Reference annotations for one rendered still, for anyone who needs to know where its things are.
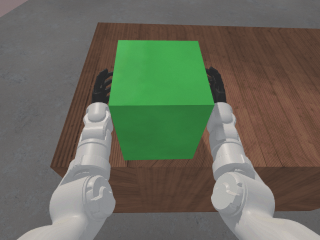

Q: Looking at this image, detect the left robot upper arm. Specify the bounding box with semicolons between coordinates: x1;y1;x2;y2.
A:
17;174;116;240

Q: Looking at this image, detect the right robot upper arm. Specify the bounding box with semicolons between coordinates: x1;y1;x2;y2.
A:
211;172;320;240

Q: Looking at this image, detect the right robot forearm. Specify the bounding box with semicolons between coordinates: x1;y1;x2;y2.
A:
206;102;265;184

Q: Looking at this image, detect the robot left hand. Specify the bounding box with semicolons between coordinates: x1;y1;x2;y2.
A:
91;68;114;104

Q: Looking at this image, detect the pedestal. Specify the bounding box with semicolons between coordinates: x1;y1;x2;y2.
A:
50;22;320;213

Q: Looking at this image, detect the left robot forearm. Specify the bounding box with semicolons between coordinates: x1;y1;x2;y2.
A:
49;102;114;218

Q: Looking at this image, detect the robot right hand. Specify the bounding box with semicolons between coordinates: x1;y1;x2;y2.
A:
205;66;227;103

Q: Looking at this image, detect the carton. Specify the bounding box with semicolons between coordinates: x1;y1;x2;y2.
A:
108;40;215;161

